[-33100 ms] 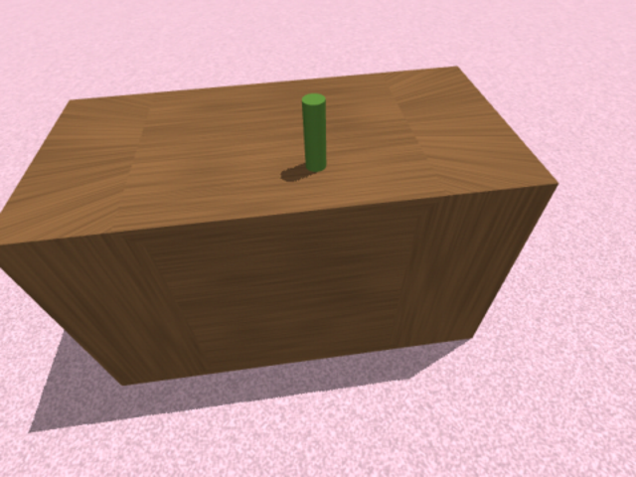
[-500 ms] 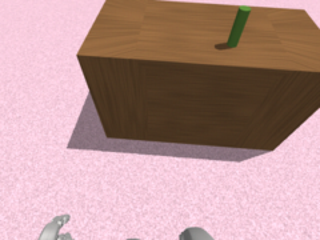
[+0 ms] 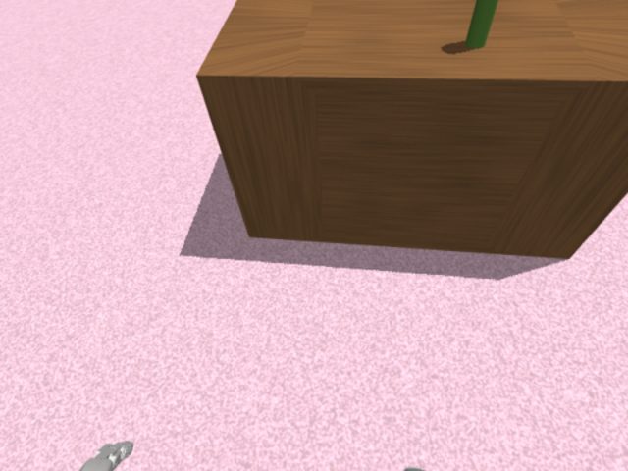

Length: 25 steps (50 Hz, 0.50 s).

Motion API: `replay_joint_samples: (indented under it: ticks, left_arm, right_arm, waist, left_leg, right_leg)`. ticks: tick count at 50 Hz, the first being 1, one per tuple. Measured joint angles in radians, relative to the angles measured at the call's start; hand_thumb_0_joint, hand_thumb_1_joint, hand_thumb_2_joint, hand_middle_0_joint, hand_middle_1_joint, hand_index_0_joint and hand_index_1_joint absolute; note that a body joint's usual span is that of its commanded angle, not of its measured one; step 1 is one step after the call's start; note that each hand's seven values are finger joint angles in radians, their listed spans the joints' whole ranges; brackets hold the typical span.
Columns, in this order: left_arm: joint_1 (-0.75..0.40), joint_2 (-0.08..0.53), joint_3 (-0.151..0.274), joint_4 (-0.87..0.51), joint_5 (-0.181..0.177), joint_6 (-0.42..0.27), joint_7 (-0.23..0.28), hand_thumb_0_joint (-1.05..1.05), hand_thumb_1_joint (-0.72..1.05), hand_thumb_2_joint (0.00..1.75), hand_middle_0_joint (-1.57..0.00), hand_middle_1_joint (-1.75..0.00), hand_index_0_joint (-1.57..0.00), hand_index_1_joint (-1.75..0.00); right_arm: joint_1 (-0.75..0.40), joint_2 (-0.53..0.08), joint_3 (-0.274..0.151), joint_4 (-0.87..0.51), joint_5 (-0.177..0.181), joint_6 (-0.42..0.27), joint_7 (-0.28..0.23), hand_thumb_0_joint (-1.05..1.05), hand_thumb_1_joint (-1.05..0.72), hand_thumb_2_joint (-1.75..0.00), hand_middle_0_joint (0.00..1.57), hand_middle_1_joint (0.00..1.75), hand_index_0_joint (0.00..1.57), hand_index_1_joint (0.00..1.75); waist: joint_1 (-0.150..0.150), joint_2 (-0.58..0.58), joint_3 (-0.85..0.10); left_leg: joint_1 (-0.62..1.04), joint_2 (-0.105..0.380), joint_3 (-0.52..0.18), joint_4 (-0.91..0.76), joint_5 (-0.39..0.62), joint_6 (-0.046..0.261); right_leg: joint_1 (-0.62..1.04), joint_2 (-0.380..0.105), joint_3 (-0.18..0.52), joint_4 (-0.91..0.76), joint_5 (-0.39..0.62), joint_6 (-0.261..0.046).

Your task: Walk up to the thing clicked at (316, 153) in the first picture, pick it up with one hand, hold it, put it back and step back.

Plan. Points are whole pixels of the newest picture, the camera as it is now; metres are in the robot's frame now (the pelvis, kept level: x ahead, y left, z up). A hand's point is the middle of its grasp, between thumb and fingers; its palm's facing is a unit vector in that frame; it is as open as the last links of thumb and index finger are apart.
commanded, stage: step back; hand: right
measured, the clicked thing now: (484, 9) +1.11 -0.31 +0.03
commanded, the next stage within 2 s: stand in 0.94 s
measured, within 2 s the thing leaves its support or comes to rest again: neither
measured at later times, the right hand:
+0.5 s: hand out of the picture +0.06 -0.26 -0.13, palm faces -0.02 +0.93 -0.37, open 7.4 cm
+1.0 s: hand out of the picture +0.10 -0.25 -0.13, palm faces +0.00 +0.93 -0.36, open 7.4 cm
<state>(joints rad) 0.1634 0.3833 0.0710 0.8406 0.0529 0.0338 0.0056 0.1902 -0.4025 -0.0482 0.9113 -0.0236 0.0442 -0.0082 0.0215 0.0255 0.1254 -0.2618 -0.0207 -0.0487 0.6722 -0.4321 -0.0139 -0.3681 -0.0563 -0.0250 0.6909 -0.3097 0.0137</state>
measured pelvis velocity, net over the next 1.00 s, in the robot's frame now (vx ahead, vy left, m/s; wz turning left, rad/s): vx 0.00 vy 0.00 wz -0.03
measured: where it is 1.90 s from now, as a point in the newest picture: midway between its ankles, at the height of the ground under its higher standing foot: outside the picture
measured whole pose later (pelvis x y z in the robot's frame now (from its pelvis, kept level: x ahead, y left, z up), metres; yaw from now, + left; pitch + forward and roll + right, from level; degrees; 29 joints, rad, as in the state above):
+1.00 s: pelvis +0.00 +0.00 +0.02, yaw -1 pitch -2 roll +0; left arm 0.06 0.37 0.03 1.05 0.01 -0.01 0.00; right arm 0.09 -0.34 -0.03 1.06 -0.02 -0.02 0.00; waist 0.01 -0.02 0.08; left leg -0.17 -0.01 -0.02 0.52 -0.32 0.01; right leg -0.16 -0.02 0.01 0.51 -0.31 0.02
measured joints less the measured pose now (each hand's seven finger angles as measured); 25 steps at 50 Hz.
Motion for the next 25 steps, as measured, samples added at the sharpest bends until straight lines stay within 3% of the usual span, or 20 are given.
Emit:
replay_joint_samples:
  ticks: [2, 3, 6, 9, 12, 13, 15, 17, 19, 22, 25]
  left_arm:
    - [-0.022, 0.025, 0.006, -0.001, -0.009, 0.006, -0.001, 0.00, 0.90, 0.90, -0.20, -0.30, -0.21, -0.30]
    - [-0.018, 0.028, 0.007, 0.006, -0.015, 0.009, 0.000, 0.00, 0.90, 0.90, -0.20, -0.30, -0.21, -0.30]
    - [0.004, 0.022, -0.002, 0.053, -0.022, 0.019, -0.013, 0.00, 0.90, 0.90, -0.20, -0.30, -0.20, -0.30]
    - [0.033, 0.022, -0.005, 0.084, -0.030, 0.011, -0.031, 0.00, 0.90, 0.90, -0.20, -0.30, -0.20, -0.30]
    - [0.053, 0.016, -0.003, 0.115, -0.027, 0.000, -0.038, 0.00, 0.90, 0.90, -0.20, -0.30, -0.20, -0.30]
    - [0.050, 0.006, -0.002, 0.130, -0.024, -0.006, -0.034, 0.00, 0.90, 0.90, -0.20, -0.30, -0.20, -0.30]
    - [0.049, -0.019, -0.007, 0.147, -0.015, -0.021, -0.030, 0.01, 0.90, 0.90, -0.20, -0.30, -0.20, -0.30]
    - [0.057, -0.027, -0.013, 0.150, -0.009, -0.035, -0.030, 0.01, 0.90, 0.90, -0.20, -0.30, -0.21, -0.30]
    - [0.057, -0.029, -0.017, 0.154, -0.009, -0.036, -0.030, 0.01, 0.90, 0.90, -0.20, -0.30, -0.21, -0.30]
    - [0.041, -0.033, -0.024, 0.163, -0.016, -0.037, -0.027, 0.01, 0.90, 0.90, -0.20, -0.30, -0.21, -0.30]
    - [0.030, -0.025, -0.030, 0.172, -0.027, -0.037, -0.028, 0.01, 0.90, 0.90, -0.20, -0.30, -0.21, -0.30]
  right_arm:
    - [-0.005, 0.040, -0.002, 0.035, -0.014, -0.011, -0.001, 0.01, -0.90, -0.90, 0.21, 0.30, 0.21, 0.30]
    - [0.002, 0.053, 0.003, 0.042, -0.022, -0.014, 0.003, 0.01, -0.90, -0.90, 0.21, 0.30, 0.21, 0.30]
    - [0.021, 0.067, 0.015, 0.055, -0.027, -0.025, 0.015, 0.01, -0.90, -0.90, 0.21, 0.30, 0.21, 0.30]
    - [0.021, 0.071, 0.019, 0.057, -0.027, -0.039, 0.016, 0.01, -0.90, -0.90, 0.21, 0.30, 0.21, 0.30]
    - [0.003, 0.064, 0.014, 0.050, -0.027, -0.044, 0.021, 0.01, -0.90, -0.90, 0.21, 0.30, 0.21, 0.30]
    - [-0.008, 0.055, 0.012, 0.049, -0.025, -0.041, 0.022, 0.01, -0.90, -0.90, 0.21, 0.30, 0.21, 0.30]
    - [-0.017, 0.039, 0.006, 0.048, -0.016, -0.035, 0.019, 0.01, -0.90, -0.90, 0.21, 0.30, 0.21, 0.30]
    - [-0.016, 0.035, 0.004, 0.054, -0.012, -0.033, 0.016, 0.01, -0.90, -0.90, 0.21, 0.30, 0.21, 0.30]
    - [-0.015, 0.030, 0.003, 0.061, -0.008, -0.040, 0.020, 0.01, -0.90, -0.90, 0.21, 0.30, 0.21, 0.30]
    - [-0.013, 0.023, -0.003, 0.078, -0.008, -0.055, 0.020, 0.01, -0.90, -0.90, 0.21, 0.30, 0.21, 0.30]
    - [-0.015, 0.040, 0.006, 0.096, -0.011, -0.061, 0.019, 0.01, -0.90, -0.90, 0.21, 0.30, 0.21, 0.30]
  waist:
    - [0.018, -0.081, 0.029]
    - [0.023, -0.099, 0.022]
    - [-0.005, -0.082, -0.024]
    - [-0.004, -0.081, -0.055]
    - [-0.004, -0.075, -0.070]
    - [-0.004, -0.055, -0.063]
    - [-0.009, -0.003, -0.055]
    - [0.005, -0.002, -0.070]
    - [0.011, -0.012, -0.075]
    - [0.003, -0.013, -0.074]
    - [0.010, -0.034, -0.083]
  left_leg:
    - [0.040, -0.047, 0.041, -0.058, 0.079, 0.017]
    - [0.042, -0.052, 0.051, -0.059, 0.084, 0.023]
    - [0.034, -0.019, 0.027, -0.064, 0.092, 0.038]
    - [0.039, 0.003, 0.036, -0.092, 0.112, 0.025]
    - [0.023, 0.017, 0.048, -0.079, 0.107, 0.014]
    - [0.019, 0.033, 0.043, -0.063, 0.100, 0.010]
    - [0.009, 0.061, 0.008, -0.031, 0.077, 0.010]
    - [-0.015, 0.040, -0.006, 0.017, -0.007, 0.013]
    - [-0.011, 0.023, 0.011, 0.009, -0.019, 0.016]
    - [0.018, 0.012, 0.016, -0.086, 0.128, 0.022]
    - [0.039, 0.003, 0.034, -0.115, 0.125, 0.024]
  right_leg:
    - [-0.018, -0.039, 0.049, 0.064, -0.030, -0.010]
    - [-0.029, -0.027, 0.072, 0.091, -0.079, -0.017]
    - [-0.033, 0.031, 0.068, 0.171, -0.172, -0.023]
    - [0.010, 0.037, 0.064, 0.121, -0.125, -0.029]
    - [0.102, 0.033, 0.056, -0.053, -0.087, -0.026]
    - [0.121, 0.048, 0.049, -0.097, -0.019, -0.020]
    - [0.151, 0.080, 0.021, -0.142, 0.023, -0.013]
    - [0.141, 0.077, 0.023, -0.140, 0.019, -0.019]
    - [0.136, 0.060, 0.027, -0.130, 0.007, -0.023]
    - [0.136, 0.040, 0.017, -0.115, -0.005, -0.001]
    - [0.141, 0.032, 0.035, -0.122, -0.008, 0.000]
